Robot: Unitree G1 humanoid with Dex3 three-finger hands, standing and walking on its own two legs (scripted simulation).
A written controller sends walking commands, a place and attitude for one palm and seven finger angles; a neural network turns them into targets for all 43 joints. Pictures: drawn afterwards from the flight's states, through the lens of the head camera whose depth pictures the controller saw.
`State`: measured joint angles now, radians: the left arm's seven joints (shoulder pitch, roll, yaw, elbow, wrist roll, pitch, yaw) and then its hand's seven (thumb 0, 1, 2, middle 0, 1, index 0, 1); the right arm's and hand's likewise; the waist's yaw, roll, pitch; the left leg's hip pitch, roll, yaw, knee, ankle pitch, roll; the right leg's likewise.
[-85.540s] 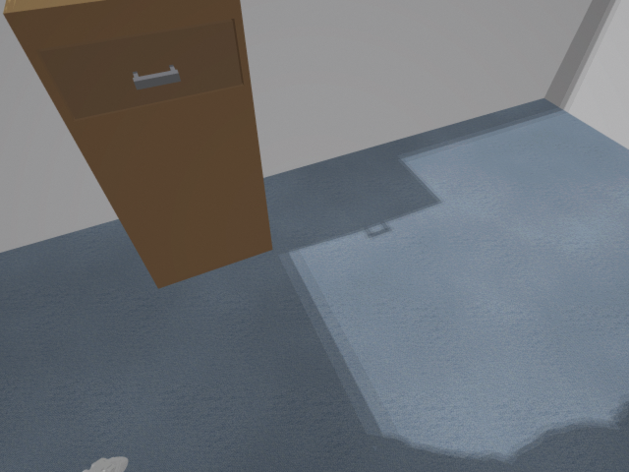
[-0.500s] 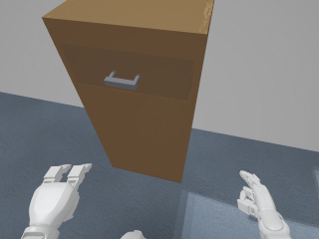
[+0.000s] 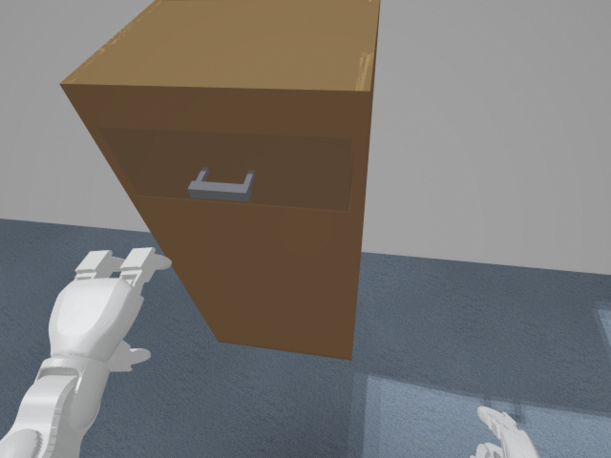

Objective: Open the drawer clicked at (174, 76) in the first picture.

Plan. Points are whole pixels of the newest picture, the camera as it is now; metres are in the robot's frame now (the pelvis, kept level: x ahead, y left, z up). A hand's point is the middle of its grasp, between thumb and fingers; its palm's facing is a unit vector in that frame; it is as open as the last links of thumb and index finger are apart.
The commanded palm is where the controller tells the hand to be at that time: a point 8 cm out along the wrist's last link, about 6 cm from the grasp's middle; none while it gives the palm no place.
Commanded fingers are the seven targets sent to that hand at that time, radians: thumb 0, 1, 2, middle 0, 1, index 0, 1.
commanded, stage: raise the hand with hooked fingers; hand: left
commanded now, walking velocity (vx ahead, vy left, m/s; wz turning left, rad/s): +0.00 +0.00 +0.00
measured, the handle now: (223, 182) +0.52 +0.20 +0.06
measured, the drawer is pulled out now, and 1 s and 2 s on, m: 0.00 0.00 0.00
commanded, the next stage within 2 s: move the hooked fingers above the handle in 0.90 s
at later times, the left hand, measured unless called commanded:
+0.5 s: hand (92, 244) +0.30 +0.27 +0.16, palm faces +0.09 -0.05 -0.99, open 13.8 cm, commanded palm +0.27 +0.27 +0.22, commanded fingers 0.00 -0.50 0.30 -0.30 -1.20 -0.30 -1.20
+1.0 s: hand (100, 251) +0.29 +0.26 +0.17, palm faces +0.10 -0.06 -0.99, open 13.8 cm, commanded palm +0.26 +0.26 +0.22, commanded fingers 0.00 -0.50 0.30 -0.30 -1.20 -0.30 -1.20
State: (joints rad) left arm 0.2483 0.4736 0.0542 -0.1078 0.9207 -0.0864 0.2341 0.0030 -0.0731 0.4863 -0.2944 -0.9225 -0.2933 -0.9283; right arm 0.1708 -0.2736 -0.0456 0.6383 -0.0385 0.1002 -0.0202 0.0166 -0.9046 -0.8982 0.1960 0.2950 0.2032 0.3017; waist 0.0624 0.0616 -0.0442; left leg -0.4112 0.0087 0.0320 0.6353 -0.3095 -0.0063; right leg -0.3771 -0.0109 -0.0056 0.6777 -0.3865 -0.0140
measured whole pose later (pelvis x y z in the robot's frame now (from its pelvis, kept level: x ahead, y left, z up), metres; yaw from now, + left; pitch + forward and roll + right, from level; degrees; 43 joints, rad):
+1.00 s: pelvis -0.02 +0.01 +0.02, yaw +1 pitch -1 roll +0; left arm -0.15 0.57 0.01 -0.02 0.83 -0.05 -0.07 0.00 -0.49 0.30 -0.32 -1.20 -0.32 -1.21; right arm 0.13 -0.27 -0.01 0.65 0.02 0.15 0.00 0.01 -0.91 -0.90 0.19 0.29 0.20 0.30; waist 0.08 0.09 0.02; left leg -0.23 -0.01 0.01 0.41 -0.17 0.01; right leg -0.18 -0.02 -0.03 0.44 -0.24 0.00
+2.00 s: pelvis +0.01 +0.00 +0.01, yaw +0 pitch +6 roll +1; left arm -0.51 0.50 -0.11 0.42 0.93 -0.04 -0.02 0.00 -0.49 0.30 -0.32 -1.20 -0.32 -1.20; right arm 0.19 -0.25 -0.02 0.65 0.03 0.18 -0.02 0.01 -0.91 -0.90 0.20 0.29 0.20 0.30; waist 0.01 0.06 -0.05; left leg -0.35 0.00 0.03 0.49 -0.25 0.00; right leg -0.31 -0.01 -0.01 0.53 -0.32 -0.01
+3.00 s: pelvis +0.01 +0.00 +0.00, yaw -1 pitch +10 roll +1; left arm -0.74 0.47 -0.10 0.78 1.00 -0.06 0.08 0.00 -0.49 0.30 -0.32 -1.20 -0.32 -1.21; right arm 0.28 -0.26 -0.05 0.68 0.03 0.19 -0.02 0.01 -0.91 -0.90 0.20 0.29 0.20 0.30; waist -0.04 0.05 -0.10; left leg -0.46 0.02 0.04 0.58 -0.28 0.00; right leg -0.43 0.00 0.01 0.61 -0.35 -0.01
